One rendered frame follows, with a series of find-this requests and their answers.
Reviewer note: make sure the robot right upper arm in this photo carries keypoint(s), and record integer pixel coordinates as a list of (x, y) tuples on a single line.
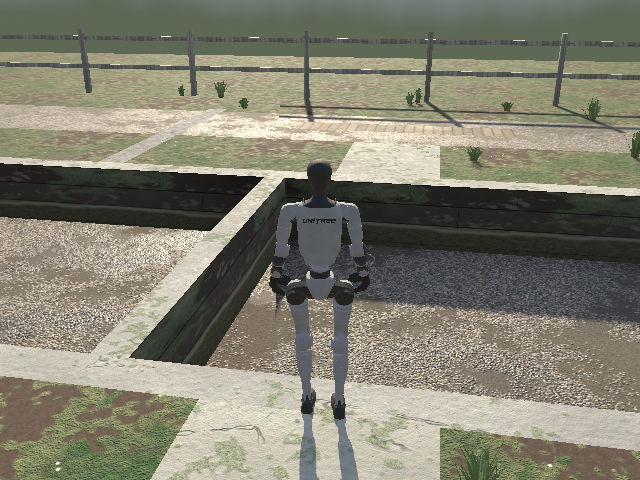
[(351, 212)]

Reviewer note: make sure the left robot forearm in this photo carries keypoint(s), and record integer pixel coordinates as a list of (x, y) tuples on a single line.
[(277, 264)]

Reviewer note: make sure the right robot hand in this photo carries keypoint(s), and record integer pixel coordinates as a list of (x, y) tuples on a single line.
[(356, 278)]

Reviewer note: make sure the left robot hand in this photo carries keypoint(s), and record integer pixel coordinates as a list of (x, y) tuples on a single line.
[(283, 281)]

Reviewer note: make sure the robot head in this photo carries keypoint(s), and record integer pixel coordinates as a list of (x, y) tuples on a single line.
[(319, 173)]

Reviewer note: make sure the robot left upper arm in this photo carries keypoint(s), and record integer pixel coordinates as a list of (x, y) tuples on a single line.
[(288, 212)]

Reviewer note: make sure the right robot foot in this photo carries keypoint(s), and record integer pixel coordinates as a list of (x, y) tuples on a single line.
[(338, 410)]

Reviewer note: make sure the right robot forearm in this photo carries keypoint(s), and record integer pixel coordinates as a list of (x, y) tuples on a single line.
[(362, 264)]

